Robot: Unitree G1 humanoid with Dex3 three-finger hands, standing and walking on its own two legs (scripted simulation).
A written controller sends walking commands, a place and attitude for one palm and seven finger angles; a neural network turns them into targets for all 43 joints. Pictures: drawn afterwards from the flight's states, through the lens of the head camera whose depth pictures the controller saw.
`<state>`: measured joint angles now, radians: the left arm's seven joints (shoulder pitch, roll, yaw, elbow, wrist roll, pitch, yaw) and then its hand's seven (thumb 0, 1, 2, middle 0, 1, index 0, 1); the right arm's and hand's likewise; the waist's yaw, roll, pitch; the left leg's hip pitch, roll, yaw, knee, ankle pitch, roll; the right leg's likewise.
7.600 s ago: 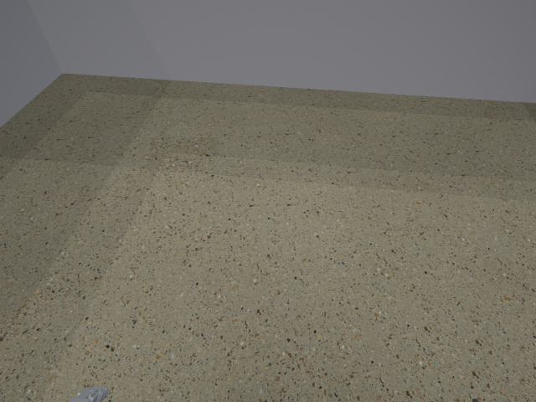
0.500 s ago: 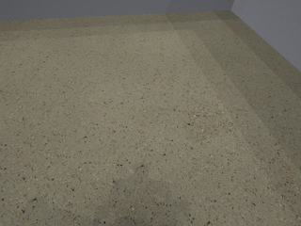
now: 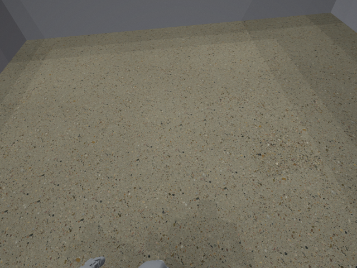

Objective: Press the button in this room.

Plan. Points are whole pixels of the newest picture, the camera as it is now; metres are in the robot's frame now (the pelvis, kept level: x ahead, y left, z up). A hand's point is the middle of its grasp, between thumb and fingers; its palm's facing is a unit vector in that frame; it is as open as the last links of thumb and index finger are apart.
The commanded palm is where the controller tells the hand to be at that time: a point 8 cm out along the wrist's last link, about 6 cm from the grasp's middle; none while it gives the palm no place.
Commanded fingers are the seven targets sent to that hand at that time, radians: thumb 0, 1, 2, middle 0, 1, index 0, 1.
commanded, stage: turn or walk to find it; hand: left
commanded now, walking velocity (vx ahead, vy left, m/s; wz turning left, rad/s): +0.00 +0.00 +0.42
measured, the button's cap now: out of the picture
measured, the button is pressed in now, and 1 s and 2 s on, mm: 0 0 0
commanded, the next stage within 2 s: none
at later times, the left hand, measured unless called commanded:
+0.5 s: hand out of the picture -0.03 +0.27 -0.17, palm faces +0.26 -0.93 -0.25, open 7.4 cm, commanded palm none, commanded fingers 0.00 0.90 0.90 -0.20 -0.30 -0.20 -0.30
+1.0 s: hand out of the picture -0.06 +0.20 -0.15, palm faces +0.44 -0.87 -0.25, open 7.4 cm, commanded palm none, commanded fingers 0.00 0.90 0.90 -0.20 -0.30 -0.20 -0.30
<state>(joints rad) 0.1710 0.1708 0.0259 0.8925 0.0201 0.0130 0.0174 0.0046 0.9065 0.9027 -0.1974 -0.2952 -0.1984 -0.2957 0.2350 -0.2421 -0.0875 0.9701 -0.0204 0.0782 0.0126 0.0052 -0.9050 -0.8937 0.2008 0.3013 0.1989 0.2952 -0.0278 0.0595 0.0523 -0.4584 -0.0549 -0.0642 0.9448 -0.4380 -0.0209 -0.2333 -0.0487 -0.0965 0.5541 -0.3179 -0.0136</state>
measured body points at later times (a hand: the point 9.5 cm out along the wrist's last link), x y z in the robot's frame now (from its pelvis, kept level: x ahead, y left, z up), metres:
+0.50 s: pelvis -0.02 +0.05 +0.00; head +0.00 +0.07 +0.45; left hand -0.05 +0.32 -0.15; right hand +0.13 -0.17 -0.13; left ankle -0.03 +0.14 -0.73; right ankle -0.02 -0.10 -0.66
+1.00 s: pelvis -0.04 +0.00 +0.00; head -0.02 -0.01 +0.45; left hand -0.08 +0.25 -0.13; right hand +0.10 -0.22 -0.15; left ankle -0.12 +0.12 -0.66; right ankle +0.02 -0.10 -0.73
